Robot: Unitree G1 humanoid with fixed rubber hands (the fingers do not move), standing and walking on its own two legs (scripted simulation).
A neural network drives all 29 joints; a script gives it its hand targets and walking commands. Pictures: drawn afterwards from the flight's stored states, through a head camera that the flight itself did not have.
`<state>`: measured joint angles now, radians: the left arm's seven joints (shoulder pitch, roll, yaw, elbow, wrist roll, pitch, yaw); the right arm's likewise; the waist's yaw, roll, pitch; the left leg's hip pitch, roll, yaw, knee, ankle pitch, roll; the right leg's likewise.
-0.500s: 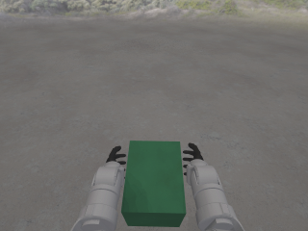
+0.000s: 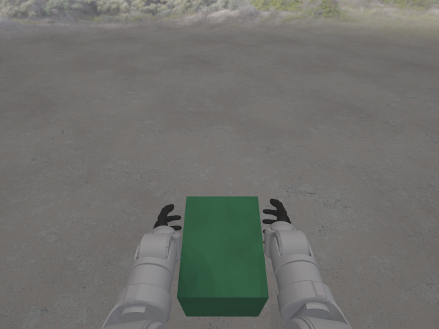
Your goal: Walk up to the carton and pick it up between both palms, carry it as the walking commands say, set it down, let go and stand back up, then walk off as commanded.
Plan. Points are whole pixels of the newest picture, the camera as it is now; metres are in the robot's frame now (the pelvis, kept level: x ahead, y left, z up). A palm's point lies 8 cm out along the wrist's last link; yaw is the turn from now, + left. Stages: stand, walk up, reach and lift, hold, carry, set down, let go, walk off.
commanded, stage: hold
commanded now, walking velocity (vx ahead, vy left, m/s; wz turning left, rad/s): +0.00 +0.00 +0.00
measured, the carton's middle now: (222, 256) +0.32 +0.00 -0.04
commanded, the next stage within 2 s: carry in 0.72 s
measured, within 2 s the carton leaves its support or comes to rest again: neither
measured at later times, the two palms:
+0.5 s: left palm (160, 236) +0.30 +0.12 +0.05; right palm (281, 231) +0.31 -0.11 +0.06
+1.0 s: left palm (177, 235) +0.31 +0.09 +0.05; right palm (295, 240) +0.30 -0.14 +0.05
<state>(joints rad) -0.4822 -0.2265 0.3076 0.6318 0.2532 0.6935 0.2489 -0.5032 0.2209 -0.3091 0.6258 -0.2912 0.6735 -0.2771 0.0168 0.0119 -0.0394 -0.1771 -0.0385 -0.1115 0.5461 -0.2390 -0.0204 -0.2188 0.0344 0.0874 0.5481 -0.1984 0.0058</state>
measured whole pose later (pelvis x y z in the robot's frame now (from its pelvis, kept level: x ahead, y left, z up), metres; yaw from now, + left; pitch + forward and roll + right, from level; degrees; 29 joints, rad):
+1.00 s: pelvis -0.02 +0.00 -0.03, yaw -8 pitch -1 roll +1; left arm -0.47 -0.15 0.18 0.25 0.01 0.96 0.37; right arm -0.52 0.20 -0.14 0.30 -0.12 0.92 -0.39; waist 0.05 0.02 -0.01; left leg -0.43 0.02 0.01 0.78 -0.34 -0.03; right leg -0.49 -0.01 0.00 0.80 -0.33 -0.02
